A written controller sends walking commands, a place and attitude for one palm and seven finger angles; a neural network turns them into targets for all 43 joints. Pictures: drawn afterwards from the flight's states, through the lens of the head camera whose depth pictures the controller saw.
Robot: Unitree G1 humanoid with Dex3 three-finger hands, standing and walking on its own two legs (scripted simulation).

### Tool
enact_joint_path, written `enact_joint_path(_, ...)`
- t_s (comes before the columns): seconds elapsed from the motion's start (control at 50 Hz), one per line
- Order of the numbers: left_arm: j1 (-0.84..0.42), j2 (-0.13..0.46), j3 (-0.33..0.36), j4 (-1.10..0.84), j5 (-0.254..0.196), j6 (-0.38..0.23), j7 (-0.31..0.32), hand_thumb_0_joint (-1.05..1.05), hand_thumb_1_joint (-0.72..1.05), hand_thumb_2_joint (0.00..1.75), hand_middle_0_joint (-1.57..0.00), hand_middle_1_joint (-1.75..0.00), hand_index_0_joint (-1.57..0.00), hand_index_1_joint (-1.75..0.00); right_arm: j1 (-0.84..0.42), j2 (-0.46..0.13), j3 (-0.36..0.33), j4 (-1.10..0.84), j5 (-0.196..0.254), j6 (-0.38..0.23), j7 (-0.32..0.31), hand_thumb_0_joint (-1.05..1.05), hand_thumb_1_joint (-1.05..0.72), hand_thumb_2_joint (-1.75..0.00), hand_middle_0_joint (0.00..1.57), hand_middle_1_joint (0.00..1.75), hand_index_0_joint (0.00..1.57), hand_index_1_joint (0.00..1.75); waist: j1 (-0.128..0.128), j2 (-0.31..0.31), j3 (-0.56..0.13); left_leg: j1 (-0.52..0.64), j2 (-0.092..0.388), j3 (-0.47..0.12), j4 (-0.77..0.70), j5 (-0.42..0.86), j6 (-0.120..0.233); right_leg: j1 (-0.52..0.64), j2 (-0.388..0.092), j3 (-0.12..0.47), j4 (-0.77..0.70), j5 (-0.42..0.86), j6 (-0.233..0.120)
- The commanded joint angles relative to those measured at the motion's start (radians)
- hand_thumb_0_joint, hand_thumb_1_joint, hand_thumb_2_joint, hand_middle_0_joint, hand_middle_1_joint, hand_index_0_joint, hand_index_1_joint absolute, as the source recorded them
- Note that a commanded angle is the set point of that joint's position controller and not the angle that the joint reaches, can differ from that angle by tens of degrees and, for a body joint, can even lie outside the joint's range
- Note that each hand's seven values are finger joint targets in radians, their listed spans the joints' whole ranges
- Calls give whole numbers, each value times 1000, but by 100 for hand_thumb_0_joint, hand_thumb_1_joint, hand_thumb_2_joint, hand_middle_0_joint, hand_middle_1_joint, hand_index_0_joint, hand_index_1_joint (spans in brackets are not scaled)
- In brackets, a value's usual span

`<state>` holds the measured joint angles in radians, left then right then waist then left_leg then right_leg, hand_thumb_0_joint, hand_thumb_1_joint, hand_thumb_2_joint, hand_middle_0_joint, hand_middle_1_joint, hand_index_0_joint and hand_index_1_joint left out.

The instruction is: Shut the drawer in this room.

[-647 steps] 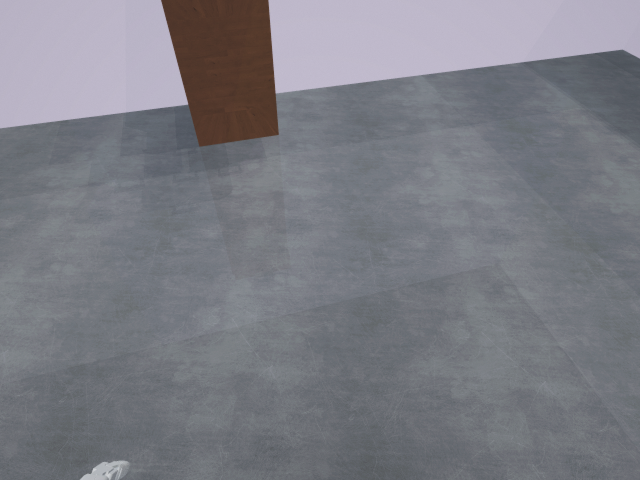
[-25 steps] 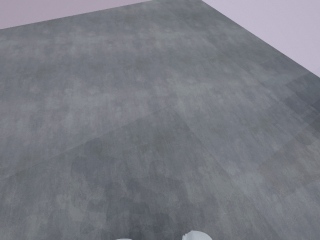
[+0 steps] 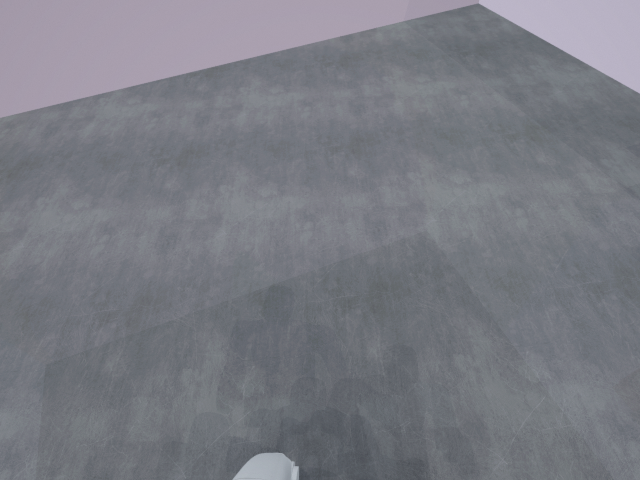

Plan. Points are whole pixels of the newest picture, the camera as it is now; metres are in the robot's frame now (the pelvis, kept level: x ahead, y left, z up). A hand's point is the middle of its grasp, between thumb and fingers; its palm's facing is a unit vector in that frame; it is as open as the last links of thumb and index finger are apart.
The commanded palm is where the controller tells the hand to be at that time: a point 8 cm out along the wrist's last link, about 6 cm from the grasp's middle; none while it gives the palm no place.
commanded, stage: turn or walk to find it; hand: left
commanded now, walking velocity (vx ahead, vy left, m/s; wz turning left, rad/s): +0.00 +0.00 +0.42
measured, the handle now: out of the picture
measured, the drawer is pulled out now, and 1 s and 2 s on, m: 0.22 0.22 0.22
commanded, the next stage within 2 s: none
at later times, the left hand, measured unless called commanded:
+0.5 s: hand out of the picture -0.04 +0.28 -0.18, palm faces +0.28 -0.93 -0.24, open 7.4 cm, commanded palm none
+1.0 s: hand out of the picture -0.02 +0.22 -0.15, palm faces +0.41 -0.87 -0.26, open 7.4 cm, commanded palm none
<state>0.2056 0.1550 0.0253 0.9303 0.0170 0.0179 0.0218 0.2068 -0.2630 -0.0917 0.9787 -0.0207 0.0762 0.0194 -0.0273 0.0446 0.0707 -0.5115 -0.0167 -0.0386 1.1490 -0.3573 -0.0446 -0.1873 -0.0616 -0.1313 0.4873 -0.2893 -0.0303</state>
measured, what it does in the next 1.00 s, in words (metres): steps on the spot, turning left: left foot, then right foot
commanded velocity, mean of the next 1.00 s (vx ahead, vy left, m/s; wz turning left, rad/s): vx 0.00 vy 0.00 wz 0.42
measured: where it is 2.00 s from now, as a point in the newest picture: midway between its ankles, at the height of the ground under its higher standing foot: outside the picture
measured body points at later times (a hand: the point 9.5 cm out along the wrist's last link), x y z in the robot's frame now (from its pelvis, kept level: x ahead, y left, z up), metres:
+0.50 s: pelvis -0.02 +0.06 +0.00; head +0.01 +0.09 +0.45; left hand -0.05 +0.33 -0.16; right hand +0.14 -0.16 -0.13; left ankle -0.05 +0.14 -0.74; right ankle -0.01 -0.11 -0.66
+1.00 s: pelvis -0.03 +0.01 +0.00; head +0.01 +0.00 +0.45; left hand -0.04 +0.27 -0.13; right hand +0.10 -0.22 -0.17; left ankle -0.11 +0.13 -0.65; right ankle +0.00 -0.09 -0.74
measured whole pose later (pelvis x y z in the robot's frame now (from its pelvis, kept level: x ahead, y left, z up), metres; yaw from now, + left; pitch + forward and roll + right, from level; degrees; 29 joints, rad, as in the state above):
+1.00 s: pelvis -0.03 +0.01 +0.00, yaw +26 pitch -1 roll +1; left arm 0.17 0.16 0.02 0.91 0.02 0.02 0.02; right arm 0.25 -0.26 -0.09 1.00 -0.02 0.08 0.02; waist -0.04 0.05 0.08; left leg -0.48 -0.01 -0.04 1.16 -0.38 -0.05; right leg -0.19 -0.07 -0.14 0.49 -0.29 -0.02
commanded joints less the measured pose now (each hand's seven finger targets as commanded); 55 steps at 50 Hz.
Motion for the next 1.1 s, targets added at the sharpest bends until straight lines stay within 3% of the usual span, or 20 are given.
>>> enact_joint_path(0.0,48,200,49,-49,5,-34,13,0,90,90,-20,-30,-20,-30,-33,-47,1,-61,-2,-18,-5,0,-90,-90,20,30,20,30,38,-206,-42,-56,44,16,-15,-19,-31,89,-251,140,-162,392,-86)
enact_joint_path(0.16,130,265,66,3,18,-23,11,0,90,90,-20,-30,-20,-30,-129,-29,31,-86,15,-37,-10,0,-90,-90,20,30,20,30,87,-261,-105,83,38,104,-388,-125,-8,196,-293,97,-65,648,-115)
enact_joint_path(0.22,95,272,70,11,9,-16,9,0,90,90,-20,-30,-20,-30,-71,-45,32,-73,14,-48,-13,0,-90,-90,20,30,20,30,44,-245,-124,253,34,135,-622,37,10,111,-280,50,2,549,-58)
enact_joint_path(0.24,73,262,69,10,1,-12,6,0,90,90,-20,-30,-20,-30,-30,-69,26,-65,12,-56,-10,0,-90,-90,20,30,20,30,15,-174,-139,369,57,112,-762,177,22,40,-254,6,86,455,-11)
enact_joint_path(0.26,98,218,65,-14,-6,-4,2,0,90,90,-20,-30,-20,-30,-6,-162,4,-68,2,-67,-12,0,-90,-90,20,30,20,30,4,52,-175,540,239,-109,-802,409,95,-170,-160,-52,251,170,60)
enact_joint_path(0.28,64,162,42,-49,-4,1,-1,0,90,90,-20,-30,-20,-30,44,-239,-12,-62,4,-61,-17,0,-90,-90,20,30,20,30,-22,254,-152,567,432,-304,-806,746,219,-346,-70,-38,422,-351,106)
enact_joint_path(0.3,-7,177,40,-53,4,19,9,0,90,90,-20,-30,-20,-30,75,-230,-12,-37,3,-59,-30,0,-90,-90,20,30,20,30,-51,196,-143,497,427,-295,-813,710,247,-336,-63,61,533,-360,101)
enact_joint_path(0.32,-31,172,46,-48,0,21,7,0,90,90,-20,-30,-20,-30,43,-213,-9,-41,1,-59,-40,0,-90,-90,20,30,20,30,-33,207,-116,477,381,-270,-802,686,244,-372,-61,97,588,-308,99)
enact_joint_path(0.38,15,177,51,-11,1,14,-8,0,90,90,-20,-30,-20,-30,-61,-152,11,-75,3,-67,-42,0,-90,-90,20,30,20,30,24,91,-92,446,278,-143,-793,670,210,-356,-54,103,631,-153,112)
enact_joint_path(0.42,13,178,51,-11,0,16,-8,0,90,90,-20,-30,-20,-30,-49,-146,10,-76,6,-70,-40,0,-90,-90,20,30,20,30,22,70,-92,435,256,-125,-803,664,202,-335,-47,103,614,-120,119)
enact_joint_path(0.64,-88,153,42,-77,-5,11,-2,0,90,90,-20,-30,-20,-30,12,-143,-10,-76,-6,-61,-33,0,-90,-90,20,30,20,30,-7,109,-95,386,241,-274,-789,577,229,-232,6,106,337,-157,112)
enact_joint_path(0.7,-42,149,42,-77,-11,4,1,0,90,90,-20,-30,-20,-30,-3,-149,-13,-85,-7,-58,-33,0,-90,-90,20,30,20,30,16,115,-125,353,219,-303,-753,608,217,-130,36,95,186,-111,98)
enact_joint_path(0.74,18,164,45,-62,-11,-8,5,0,90,90,-20,-30,-20,-30,-9,-136,-14,-87,2,-57,-31,0,-90,-90,20,30,20,30,48,83,-145,286,177,-289,-689,545,172,18,30,89,-37,53,92)
enact_joint_path(0.76,49,200,51,-54,-7,-20,10,0,90,90,-20,-30,-20,-30,6,-99,-10,-89,9,-60,-27,0,-90,-90,20,30,20,30,57,-6,-166,181,127,-255,-620,395,122,162,-43,150,-153,146,78)
enact_joint_path(0.78,65,280,67,-50,7,-30,18,0,90,90,-20,-30,-20,-30,28,-36,2,-105,17,-64,-21,0,-90,-90,20,30,20,30,57,-257,-184,-6,-7,-91,-450,71,46,292,-280,365,-180,268,-5)
enact_joint_path(0.8,70,305,63,-62,6,-26,14,0,90,90,-20,-30,-20,-30,-2,-47,-3,-122,8,-56,-24,0,-90,-90,20,30,20,30,73,-275,-145,-36,-51,-32,-258,-237,22,184,-423,423,-175,408,-113)
enact_joint_path(0.82,46,277,70,-69,-1,-29,17,0,90,90,-20,-30,-20,-30,-7,-66,-10,-106,-1,-36,-26,0,-90,-90,20,30,20,30,64,-309,-116,-30,-16,-74,-103,-235,22,78,-400,412,-195,364,-136)
enact_joint_path(0.86,-54,222,54,-91,-2,-23,17,0,90,90,-20,-30,-20,-30,13,-64,-14,-69,-1,-20,-14,0,-90,-90,20,30,20,30,12,-176,-34,-37,17,-53,56,-102,12,-1,-297,265,-187,282,-109)
enact_joint_path(0.88,-74,203,47,-96,-1,-26,14,0,90,90,-20,-30,-20,-30,38,-51,-11,-56,-2,-17,-8,0,-90,-90,20,30,20,30,-4,-175,-26,-38,22,-35,80,-49,3,-6,-254,194,-177,289,-84)
enact_joint_path(1.08,77,257,67,-31,15,-24,10,0,90,90,-20,-30,-20,-30,-87,-25,19,-73,9,-30,-5,0,-90,-90,20,30,20,30,75,-241,-64,54,44,84,-281,-117,-23,124,-283,100,-108,511,-111)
